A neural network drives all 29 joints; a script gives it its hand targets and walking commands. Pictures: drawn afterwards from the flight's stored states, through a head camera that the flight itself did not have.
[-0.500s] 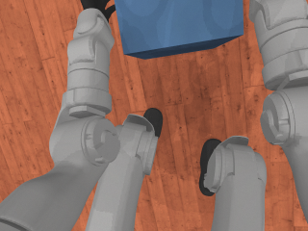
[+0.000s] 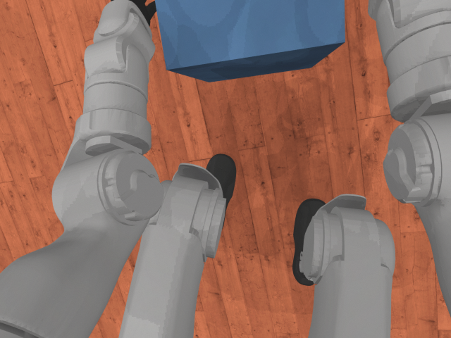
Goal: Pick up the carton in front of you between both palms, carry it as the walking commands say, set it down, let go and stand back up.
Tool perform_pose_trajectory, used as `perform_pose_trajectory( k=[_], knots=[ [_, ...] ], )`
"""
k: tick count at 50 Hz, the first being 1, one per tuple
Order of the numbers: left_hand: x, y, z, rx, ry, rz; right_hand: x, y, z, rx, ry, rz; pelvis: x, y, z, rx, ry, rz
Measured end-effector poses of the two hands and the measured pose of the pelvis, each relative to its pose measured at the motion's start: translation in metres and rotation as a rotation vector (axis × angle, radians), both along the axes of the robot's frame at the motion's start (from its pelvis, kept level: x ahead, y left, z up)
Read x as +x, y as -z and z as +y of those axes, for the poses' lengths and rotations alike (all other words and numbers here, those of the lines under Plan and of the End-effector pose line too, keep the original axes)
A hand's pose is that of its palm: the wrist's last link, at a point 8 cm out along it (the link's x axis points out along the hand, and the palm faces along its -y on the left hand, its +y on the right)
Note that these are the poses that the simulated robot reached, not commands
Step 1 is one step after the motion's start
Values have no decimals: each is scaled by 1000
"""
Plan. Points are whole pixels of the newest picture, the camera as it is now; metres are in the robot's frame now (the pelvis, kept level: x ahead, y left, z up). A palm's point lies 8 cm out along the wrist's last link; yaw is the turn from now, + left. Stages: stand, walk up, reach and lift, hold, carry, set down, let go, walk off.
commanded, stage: set down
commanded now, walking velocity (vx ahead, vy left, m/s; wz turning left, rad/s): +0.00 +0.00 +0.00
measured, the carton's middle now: (249, 0) +0.56 +0.08 -0.26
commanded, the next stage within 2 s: let go in 1.80 s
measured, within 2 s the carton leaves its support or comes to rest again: rests again in 0.06 s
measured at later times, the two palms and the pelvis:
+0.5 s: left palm (128, 12) +0.52 +0.23 -0.17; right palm out of the picture +0.59 -0.08 -0.19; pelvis +0.00 +0.00 -0.01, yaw +0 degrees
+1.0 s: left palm (103, 7) +0.52 +0.24 -0.13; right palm out of the picture +0.63 -0.11 -0.12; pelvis -0.01 +0.02 +0.01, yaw +0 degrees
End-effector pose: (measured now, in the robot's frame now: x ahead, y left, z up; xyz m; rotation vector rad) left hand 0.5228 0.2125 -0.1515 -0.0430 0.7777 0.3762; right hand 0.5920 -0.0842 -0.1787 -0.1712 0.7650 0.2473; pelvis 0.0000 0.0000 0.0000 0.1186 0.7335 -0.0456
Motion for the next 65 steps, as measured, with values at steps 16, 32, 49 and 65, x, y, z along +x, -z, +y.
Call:
perform_pose_trajectory(
  k=[16,32,49,65],
  knots=[
    [-1,14,14,12,8,29,-2,8,9,83,-11,-24,4,3,2,1,-11,-17],
    [-17,28,25,33,-25,30,0,30,-18,-23,12,-52,-2,10,5,3,2,-103],
    [-7,-17,24,17,-55,-105,39,-54,-26,-52,28,-169,-6,-10,16,-19,-16,-46],
    [-8,-120,27,14,-66,-123,42,-155,-35,-63,55,-116,2,-87,19,-48,-32,53]
  ],
)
